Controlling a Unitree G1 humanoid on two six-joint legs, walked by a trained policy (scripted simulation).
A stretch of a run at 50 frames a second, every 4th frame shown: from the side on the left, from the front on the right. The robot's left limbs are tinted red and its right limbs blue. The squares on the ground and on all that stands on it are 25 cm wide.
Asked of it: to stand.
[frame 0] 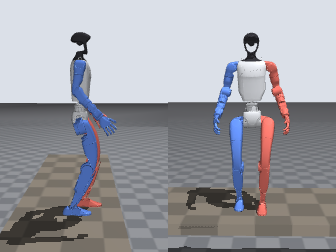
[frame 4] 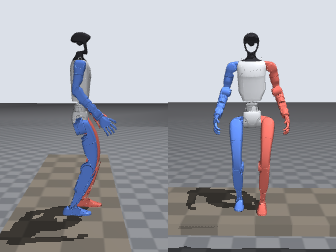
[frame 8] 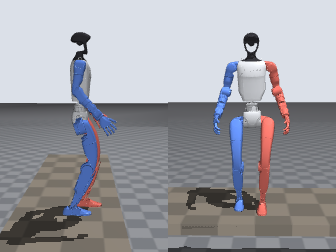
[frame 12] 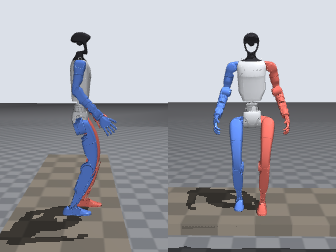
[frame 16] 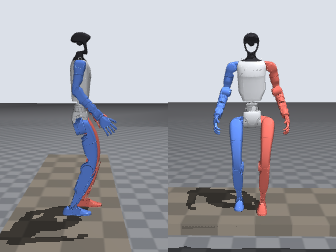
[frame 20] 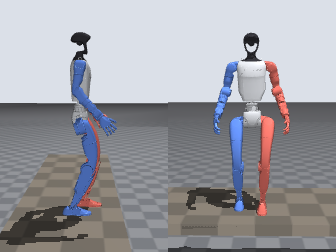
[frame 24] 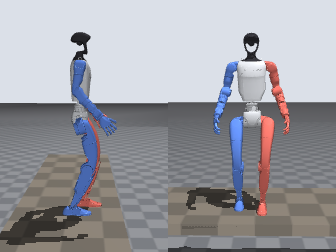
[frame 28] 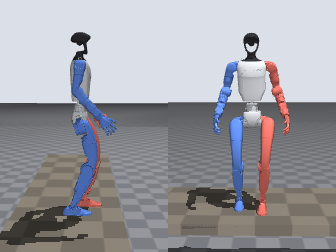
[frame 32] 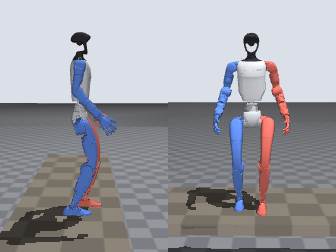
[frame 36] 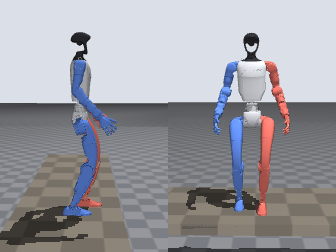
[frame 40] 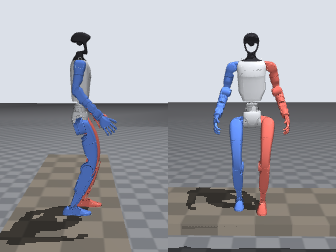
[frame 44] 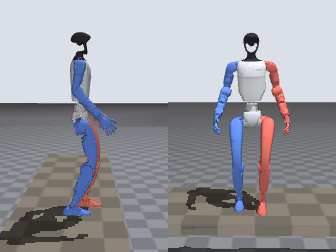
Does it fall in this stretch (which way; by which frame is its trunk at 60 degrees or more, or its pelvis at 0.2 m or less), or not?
no
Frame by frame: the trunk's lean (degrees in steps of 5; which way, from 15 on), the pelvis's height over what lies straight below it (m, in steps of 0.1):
0: 0, 0.8
4: 0, 0.8
8: 0, 0.8
12: 0, 0.8
16: 0, 0.8
20: 0, 0.8
24: 0, 0.8
28: 0, 0.8
32: 0, 0.8
36: 0, 0.8
40: 0, 0.8
44: 0, 0.8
